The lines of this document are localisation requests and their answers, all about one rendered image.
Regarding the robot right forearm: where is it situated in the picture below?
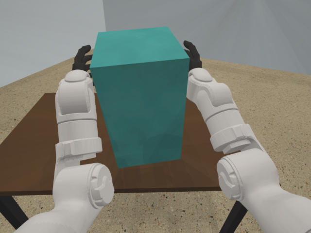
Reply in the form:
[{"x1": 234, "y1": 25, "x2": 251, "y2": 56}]
[{"x1": 186, "y1": 68, "x2": 279, "y2": 178}]

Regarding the robot right hand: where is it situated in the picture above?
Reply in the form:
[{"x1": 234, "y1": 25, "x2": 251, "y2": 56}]
[{"x1": 184, "y1": 40, "x2": 202, "y2": 71}]

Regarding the robot left hand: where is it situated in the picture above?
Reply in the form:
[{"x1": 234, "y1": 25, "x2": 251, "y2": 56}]
[{"x1": 72, "y1": 45, "x2": 94, "y2": 86}]

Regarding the right robot upper arm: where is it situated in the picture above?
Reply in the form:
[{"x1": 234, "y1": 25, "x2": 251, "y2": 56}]
[{"x1": 217, "y1": 148, "x2": 311, "y2": 233}]

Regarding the carton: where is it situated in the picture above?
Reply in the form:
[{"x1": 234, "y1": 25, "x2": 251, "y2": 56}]
[{"x1": 90, "y1": 27, "x2": 190, "y2": 168}]

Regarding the table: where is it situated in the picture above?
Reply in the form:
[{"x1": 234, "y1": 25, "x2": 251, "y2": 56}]
[{"x1": 0, "y1": 93, "x2": 281, "y2": 233}]

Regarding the robot left forearm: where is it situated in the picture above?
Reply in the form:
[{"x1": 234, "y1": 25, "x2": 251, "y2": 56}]
[{"x1": 52, "y1": 69, "x2": 103, "y2": 195}]

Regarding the left robot upper arm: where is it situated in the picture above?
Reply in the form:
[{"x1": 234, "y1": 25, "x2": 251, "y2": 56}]
[{"x1": 13, "y1": 163, "x2": 114, "y2": 233}]

